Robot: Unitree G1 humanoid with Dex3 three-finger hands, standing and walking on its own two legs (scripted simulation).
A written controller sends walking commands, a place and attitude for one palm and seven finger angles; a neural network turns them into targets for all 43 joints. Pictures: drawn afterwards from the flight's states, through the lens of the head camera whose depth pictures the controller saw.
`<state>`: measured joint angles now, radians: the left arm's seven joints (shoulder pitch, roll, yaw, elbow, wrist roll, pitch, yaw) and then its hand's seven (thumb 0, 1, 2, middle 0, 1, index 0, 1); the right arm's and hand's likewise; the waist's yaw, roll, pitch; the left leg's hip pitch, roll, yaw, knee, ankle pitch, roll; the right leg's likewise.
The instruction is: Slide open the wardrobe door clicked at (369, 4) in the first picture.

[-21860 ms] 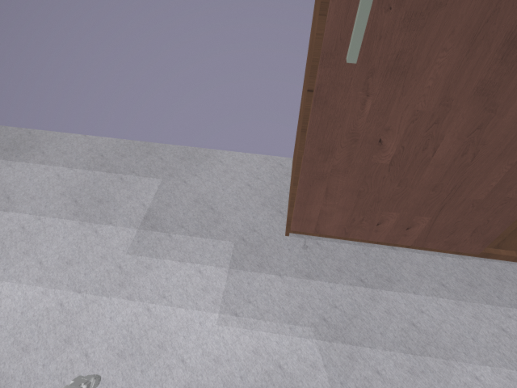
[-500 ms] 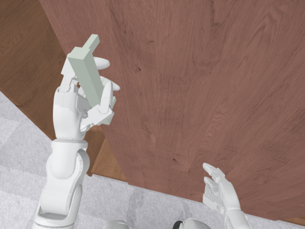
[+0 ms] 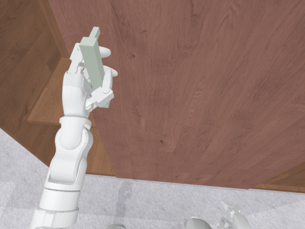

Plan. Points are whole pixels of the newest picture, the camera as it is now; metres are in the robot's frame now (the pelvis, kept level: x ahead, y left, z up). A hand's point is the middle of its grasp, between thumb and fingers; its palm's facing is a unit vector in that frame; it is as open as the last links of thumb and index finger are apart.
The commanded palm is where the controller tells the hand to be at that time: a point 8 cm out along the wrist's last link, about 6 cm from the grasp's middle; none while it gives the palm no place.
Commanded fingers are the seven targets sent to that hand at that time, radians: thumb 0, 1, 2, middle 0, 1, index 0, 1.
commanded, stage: step sideways, sliding the door along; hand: left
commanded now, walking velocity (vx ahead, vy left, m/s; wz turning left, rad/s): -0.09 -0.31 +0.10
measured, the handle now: (100, 71) +0.38 +0.18 +0.19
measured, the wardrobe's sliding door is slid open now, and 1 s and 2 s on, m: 0.37 0.61 0.69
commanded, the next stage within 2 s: stop walking and hold the door there in 1.44 s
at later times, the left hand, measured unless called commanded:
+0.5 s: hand (161, 93) +0.35 +0.05 +0.19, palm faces +0.29 -0.95 -0.07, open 6.3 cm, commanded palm +0.33 +0.02 +0.17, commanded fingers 0.00 0.90 0.90 -0.45 -1.40 -0.45 -1.40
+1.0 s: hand (228, 98) +0.36 -0.09 +0.18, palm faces +0.34 -0.94 -0.08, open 6.5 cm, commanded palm +0.34 -0.12 +0.17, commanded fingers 0.00 0.90 0.90 -0.45 -1.40 -0.45 -1.40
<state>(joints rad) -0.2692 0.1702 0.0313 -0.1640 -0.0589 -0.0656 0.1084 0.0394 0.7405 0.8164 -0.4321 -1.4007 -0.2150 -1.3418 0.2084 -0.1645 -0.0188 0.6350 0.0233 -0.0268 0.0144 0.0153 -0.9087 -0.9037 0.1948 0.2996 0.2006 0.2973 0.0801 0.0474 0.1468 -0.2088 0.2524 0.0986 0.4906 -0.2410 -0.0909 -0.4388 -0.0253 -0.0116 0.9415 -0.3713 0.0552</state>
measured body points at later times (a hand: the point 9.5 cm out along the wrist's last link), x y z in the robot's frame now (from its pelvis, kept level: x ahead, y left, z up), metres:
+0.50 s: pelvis -0.03 -0.16 -0.01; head +0.04 -0.13 +0.43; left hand +0.33 +0.10 +0.19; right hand +0.19 -0.34 -0.12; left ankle -0.03 +0.03 -0.74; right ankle +0.02 -0.33 -0.68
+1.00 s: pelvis +0.00 -0.32 -0.01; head +0.08 -0.29 +0.43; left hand +0.34 -0.04 +0.19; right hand +0.23 -0.49 -0.11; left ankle -0.01 -0.11 -0.74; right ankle +0.06 -0.48 -0.69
